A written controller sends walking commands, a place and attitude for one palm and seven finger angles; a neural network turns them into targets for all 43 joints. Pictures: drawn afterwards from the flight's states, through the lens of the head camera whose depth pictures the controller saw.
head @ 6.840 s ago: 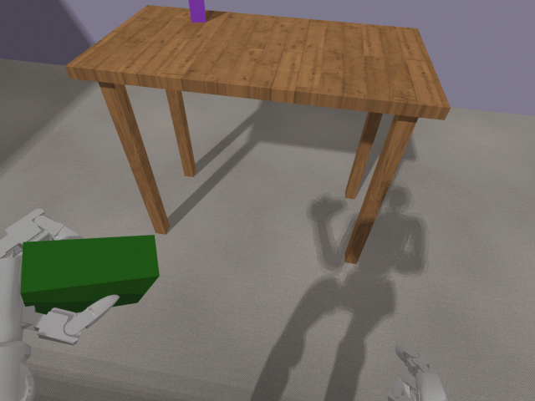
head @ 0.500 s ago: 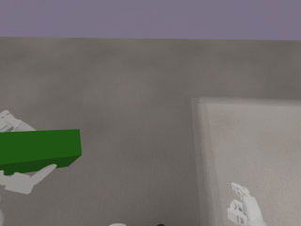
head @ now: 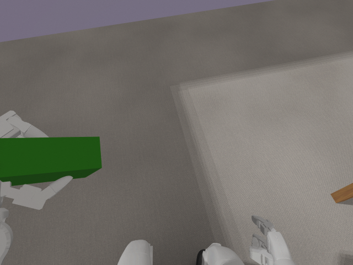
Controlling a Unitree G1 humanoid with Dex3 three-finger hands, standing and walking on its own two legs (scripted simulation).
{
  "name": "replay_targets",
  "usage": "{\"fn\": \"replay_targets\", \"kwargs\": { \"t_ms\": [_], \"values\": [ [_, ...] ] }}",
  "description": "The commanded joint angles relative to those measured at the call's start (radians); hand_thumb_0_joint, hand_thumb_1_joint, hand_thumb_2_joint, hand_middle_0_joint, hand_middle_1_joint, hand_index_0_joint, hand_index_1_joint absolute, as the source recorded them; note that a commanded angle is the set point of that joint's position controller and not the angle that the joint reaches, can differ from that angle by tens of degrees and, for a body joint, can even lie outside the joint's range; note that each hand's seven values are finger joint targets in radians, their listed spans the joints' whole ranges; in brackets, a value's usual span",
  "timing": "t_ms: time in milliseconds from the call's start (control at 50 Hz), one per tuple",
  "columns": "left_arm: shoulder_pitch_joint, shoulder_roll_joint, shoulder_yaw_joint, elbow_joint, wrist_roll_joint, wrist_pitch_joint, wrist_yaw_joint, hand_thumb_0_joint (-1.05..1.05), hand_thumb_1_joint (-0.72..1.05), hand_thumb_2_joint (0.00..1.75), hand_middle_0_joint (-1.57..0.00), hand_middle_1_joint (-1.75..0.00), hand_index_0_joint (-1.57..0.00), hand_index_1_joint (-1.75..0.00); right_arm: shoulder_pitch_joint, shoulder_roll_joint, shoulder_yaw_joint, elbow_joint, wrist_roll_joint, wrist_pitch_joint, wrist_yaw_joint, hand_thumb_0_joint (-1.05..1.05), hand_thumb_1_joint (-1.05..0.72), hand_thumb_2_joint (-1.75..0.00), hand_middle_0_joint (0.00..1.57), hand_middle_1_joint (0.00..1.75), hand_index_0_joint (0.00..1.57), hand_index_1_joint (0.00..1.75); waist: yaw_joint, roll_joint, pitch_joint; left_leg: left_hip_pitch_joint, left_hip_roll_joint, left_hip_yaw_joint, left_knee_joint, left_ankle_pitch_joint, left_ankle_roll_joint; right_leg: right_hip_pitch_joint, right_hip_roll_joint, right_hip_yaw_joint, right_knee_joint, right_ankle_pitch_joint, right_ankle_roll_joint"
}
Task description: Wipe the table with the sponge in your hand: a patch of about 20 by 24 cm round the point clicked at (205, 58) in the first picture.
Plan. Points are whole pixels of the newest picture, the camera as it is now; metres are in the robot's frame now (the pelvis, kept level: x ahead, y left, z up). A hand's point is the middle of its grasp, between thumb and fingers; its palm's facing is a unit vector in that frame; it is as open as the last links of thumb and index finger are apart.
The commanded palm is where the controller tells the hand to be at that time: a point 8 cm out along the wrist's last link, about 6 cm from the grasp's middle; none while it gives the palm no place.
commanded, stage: turn to face it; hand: left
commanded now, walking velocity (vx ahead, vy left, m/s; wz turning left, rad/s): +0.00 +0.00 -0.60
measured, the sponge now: (65, 161) +0.26 +0.20 +0.15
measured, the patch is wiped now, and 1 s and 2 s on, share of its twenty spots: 0.00 0.00 0.00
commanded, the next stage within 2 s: none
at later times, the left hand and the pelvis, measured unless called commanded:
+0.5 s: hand (94, 170) +0.23 +0.13 +0.19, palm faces +0.11 -0.90 -0.43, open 9.3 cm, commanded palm +0.19 +0.19 +0.20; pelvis -0.06 -0.02 +0.01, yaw -20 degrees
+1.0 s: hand (182, 201) +0.19 +0.01 +0.18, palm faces -0.20 -0.87 -0.45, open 9.3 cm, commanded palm +0.17 +0.08 +0.20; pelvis -0.12 -0.05 +0.02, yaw -36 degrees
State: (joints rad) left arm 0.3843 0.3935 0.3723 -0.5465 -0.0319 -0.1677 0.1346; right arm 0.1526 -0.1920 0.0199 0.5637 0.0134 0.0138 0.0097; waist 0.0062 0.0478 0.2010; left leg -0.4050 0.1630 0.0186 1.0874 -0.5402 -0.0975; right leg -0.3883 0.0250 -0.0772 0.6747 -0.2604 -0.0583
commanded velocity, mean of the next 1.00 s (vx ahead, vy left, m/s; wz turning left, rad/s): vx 0.00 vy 0.00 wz -0.60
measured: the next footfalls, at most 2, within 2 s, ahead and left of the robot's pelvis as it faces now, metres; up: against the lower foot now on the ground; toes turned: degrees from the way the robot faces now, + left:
left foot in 0.24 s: +0.04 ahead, +0.13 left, +0.00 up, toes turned -4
right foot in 0.56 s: -0.07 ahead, -0.16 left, +0.00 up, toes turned -29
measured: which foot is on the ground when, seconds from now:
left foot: up 0.00-0.22, down 0.24-0.56, up 0.58-1.00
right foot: down 0.00-0.24, up 0.26-0.54, down 0.56-1.00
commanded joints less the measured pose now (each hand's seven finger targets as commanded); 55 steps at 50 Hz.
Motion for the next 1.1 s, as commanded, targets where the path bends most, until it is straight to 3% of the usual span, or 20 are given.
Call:
{"fn": "replay_targets", "kwargs": {
  "t_ms": [0,120,180,200,240,260,300,340,480,520,540,560,600,680,920,960,1000,1020,1040,1080],
  "values": [
    [0.167,0.235,0.255,-0.334,-0.04,-0.092,0.039,0.0,0.1,1.3,-1.2,-1.6,-1.2,-1.6,-0.087,-0.082,-0.043,-0.168,-0.004,-0.018,-0.005,0.0,-0.9,-0.9,0.2,0.3,0.2,0.3,0.016,-0.094,-0.407,-0.103,-0.059,-0.025,0.055,0.056,0.003,0.297,-0.285,0.371,-0.253,0.411,-0.113],
    [0.212,0.203,0.251,-0.241,-0.036,-0.078,0.042,0.0,0.1,1.3,-1.2,-1.6,-1.2,-1.6,-0.055,-0.11,-0.066,-0.167,0.0,-0.008,-0.011,0.0,-0.9,-0.9,0.2,0.3,0.2,0.3,0.029,-0.179,-0.365,0.079,-0.106,0.027,-0.319,0.078,0.021,0.103,-0.24,0.438,-0.335,0.067,-0.111],
    [0.173,0.179,0.204,-0.217,-0.028,-0.073,0.033,0.0,0.1,1.3,-1.2,-1.6,-1.2,-1.6,-0.014,-0.125,-0.064,-0.166,0.004,-0.009,-0.019,0.0,-0.9,-0.9,0.2,0.3,0.2,0.3,0.003,-0.14,-0.357,0.264,-0.093,0.036,-0.607,0.181,0.05,0.006,-0.181,0.415,-0.282,-0.021,-0.038],
    [0.144,0.172,0.19,-0.218,-0.027,-0.079,0.027,0.0,0.1,1.3,-1.2,-1.6,-1.2,-1.6,-0.011,-0.143,-0.073,-0.172,0.0,-0.014,-0.029,0.0,-0.9,-0.9,0.2,0.3,0.2,0.3,0.002,-0.074,-0.324,0.308,-0.019,-0.024,-0.7,0.149,0.09,-0.077,-0.118,0.391,-0.206,-0.078,0.001],
    [0.059,0.188,0.189,-0.26,-0.001,-0.096,0.02,0.0,0.1,1.3,-1.2,-1.6,-1.2,-1.6,-0.056,-0.154,-0.077,-0.187,-0.002,-0.027,-0.045,0.0,-0.9,-0.9,0.2,0.3,0.2,0.3,0.027,0.301,-0.273,0.225,0.309,-0.272,-0.855,0.195,0.235,-0.189,0.018,0.15,0.324,-0.263,0.083],
    [0.024,0.174,0.158,-0.25,0.014,-0.097,0.022,0.0,0.1,1.3,-1.2,-1.6,-1.2,-1.6,-0.063,-0.126,-0.07,-0.191,-0.011,-0.037,-0.047,0.0,-0.9,-0.9,0.2,0.3,0.2,0.3,0.011,0.251,-0.222,0.091,0.343,-0.287,-0.859,0.231,0.266,-0.153,-0.018,0.131,0.526,-0.242,0.097],
    [-0.005,0.099,0.062,-0.23,0.017,-0.087,0.011,0.0,0.1,1.3,-1.2,-1.6,-1.2,-1.6,-0.028,-0.146,-0.085,-0.171,0.006,-0.05,-0.031,0.0,-0.9,-0.9,0.2,0.3,0.2,0.3,0.012,0.177,-0.195,0.168,0.261,-0.062,-0.761,0.445,0.228,-0.21,-0.054,0.088,0.536,-0.211,0.113],
    [-0.074,0.103,0.031,-0.279,0.022,-0.079,0.014,0.0,0.1,1.3,-1.2,-1.6,-1.2,-1.6,-0.015,-0.148,-0.082,-0.172,0.01,-0.066,-0.022,0.0,-0.9,-0.9,0.2,0.3,0.2,0.3,0.009,0.198,-0.196,0.195,0.227,0.039,-0.728,0.544,0.185,-0.163,-0.065,0.023,0.407,-0.188,0.125],
    [-0.037,0.141,0.086,-0.224,0.002,-0.073,0.019,0.0,0.1,1.3,-1.2,-1.6,-1.2,-1.6,0.034,-0.15,-0.077,-0.178,0.002,-0.11,-0.006,0.0,-0.9,-0.9,0.2,0.3,0.2,0.3,0.001,0.265,-0.255,0.224,0.2,0.138,-0.57,0.622,0.109,0.12,-0.006,-0.096,-0.083,-0.098,0.121],
    [-0.022,0.179,0.126,-0.221,0.004,-0.079,0.02,0.0,0.1,1.3,-1.2,-1.6,-1.2,-1.6,0.046,-0.13,-0.075,-0.181,0.012,-0.108,0.005,0.0,-0.9,-0.9,0.2,0.3,0.2,0.3,0.003,0.079,-0.303,0.152,0.128,0.179,-0.336,0.478,0.058,0.267,-0.102,0.011,-0.26,0.171,0.067],
    [0.039,0.227,0.17,-0.183,0.007,-0.084,0.028,0.0,0.1,1.3,-1.2,-1.6,-1.2,-1.6,0.023,-0.093,-0.065,-0.197,0.008,-0.1,-0.001,0.0,-0.9,-0.9,0.2,0.3,0.2,0.3,0.016,-0.195,-0.323,-0.079,0.008,0.176,-0.131,0.074,0.018,0.405,-0.271,0.288,-0.252,0.633,-0.032],
    [0.064,0.241,0.203,-0.175,-0.022,-0.071,0.03,0.0,0.1,1.3,-1.2,-1.6,-1.2,-1.6,-0.025,-0.104,-0.063,-0.213,0.017,-0.089,-0.008,0.0,-0.9,-0.9,0.2,0.3,0.2,0.3,0.037,-0.346,-0.351,-0.187,-0.059,0.066,0.049,-0.092,0.003,0.363,-0.358,0.477,-0.267,0.748,-0.09],
    [0.145,0.247,0.239,-0.257,-0.042,-0.076,0.031,0.0,0.1,1.3,-1.2,-1.6,-1.2,-1.6,-0.057,-0.072,-0.044,-0.195,0.011,-0.054,-0.011,0.0,-0.9,-0.9,0.2,0.3,0.2,0.3,0.02,-0.228,-0.368,-0.26,-0.032,-0.053,0.186,0.013,-0.002,0.432,-0.348,0.435,-0.218,0.703,-0.127],
    [0.204,0.199,0.24,-0.224,-0.039,-0.084,0.037,0.0,0.1,1.3,-1.2,-1.6,-1.2,-1.6,-0.09,-0.077,-0.049,-0.171,0.002,0.004,-0.018,0.0,-0.9,-0.9,0.2,0.3,0.2,0.3,0.005,-0.154,-0.387,-0.163,-0.053,-0.009,0.019,0.098,-0.01,0.374,-0.28,0.32,-0.237,0.629,-0.107],
    [0.089,0.18,0.134,-0.278,-0.017,-0.058,0.038,0.0,0.1,1.3,-1.2,-1.6,-1.2,-1.6,-0.051,-0.136,-0.067,-0.197,0.004,0.02,-0.027,0.0,-0.9,-0.9,0.2,0.3,0.2,0.3,0.028,-0.131,-0.362,0.134,-0.111,0.004,-0.5,0.129,0.046,0.169,-0.229,0.5,-0.313,0.204,-0.086],
    [0.077,0.193,0.143,-0.295,-0.016,-0.068,0.034,0.0,0.1,1.3,-1.2,-1.6,-1.2,-1.6,-0.033,-0.135,-0.068,-0.191,0.002,0.014,-0.03,0.0,-0.9,-0.9,0.2,0.3,0.2,0.3,0.016,-0.045,-0.362,0.303,-0.053,-0.005,-0.678,0.227,0.077,0.051,-0.166,0.461,-0.23,0.137,-0.026],
    [0.042,0.193,0.15,-0.323,-0.005,-0.084,0.023,0.0,0.1,1.3,-1.2,-1.6,-1.2,-1.6,-0.049,-0.161,-0.081,-0.215,-0.002,0.001,-0.035,0.0,-0.9,-0.9,0.2,0.3,0.2,0.3,0.029,0.21,-0.321,0.405,0.195,-0.18,-0.748,0.457,0.179,-0.166,0.008,0.269,0.033,-0.139,0.062],
    [0.073,0.217,0.182,-0.28,0.0,-0.085,0.022,0.0,0.1,1.3,-1.2,-1.6,-1.2,-1.6,-0.05,-0.133,-0.076,-0.213,0.0,-0.008,-0.04,0.0,-0.9,-0.9,0.2,0.3,0.2,0.3,0.044,0.3,-0.325,0.316,0.289,-0.184,-0.782,0.49,0.235,-0.17,0.019,0.153,0.304,-0.248,0.085],
    [0.052,0.223,0.181,-0.294,0.001,-0.084,0.019,0.0,0.1,1.3,-1.2,-1.6,-1.2,-1.6,-0.039,-0.12,-0.075,-0.213,-0.011,-0.019,-0.04,0.0,-0.9,-0.9,0.2,0.3,0.2,0.3,0.035,0.29,-0.291,0.264,0.321,-0.203,-0.76,0.573,0.268,-0.18,-0.015,0.123,0.443,-0.256,0.1],
    [0.027,0.125,0.086,-0.251,0.003,-0.079,0.004,0.0,0.1,1.3,-1.2,-1.6,-1.2,-1.6,-0.021,-0.134,-0.075,-0.194,0.0,-0.037,-0.024,0.0,-0.9,-0.9,0.2,0.3,0.2,0.3,0.021,0.205,-0.203,0.241,0.264,-0.008,-0.707,0.708,0.224,-0.19,-0.056,0.084,0.386,-0.23,0.109]
  ]
}}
